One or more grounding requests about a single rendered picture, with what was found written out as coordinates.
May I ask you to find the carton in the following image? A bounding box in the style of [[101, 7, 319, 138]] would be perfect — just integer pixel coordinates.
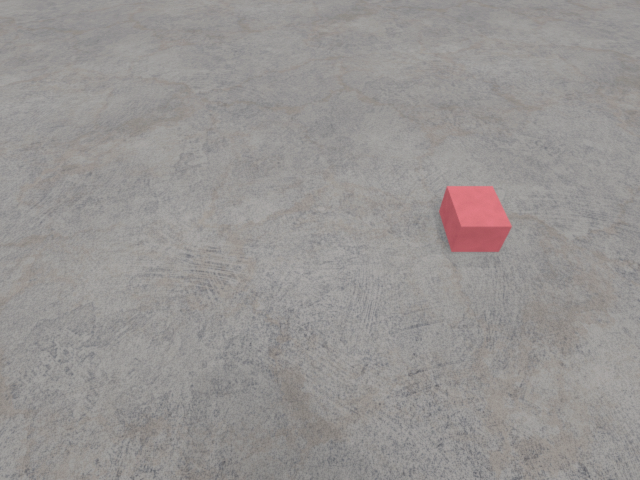
[[439, 186, 512, 252]]

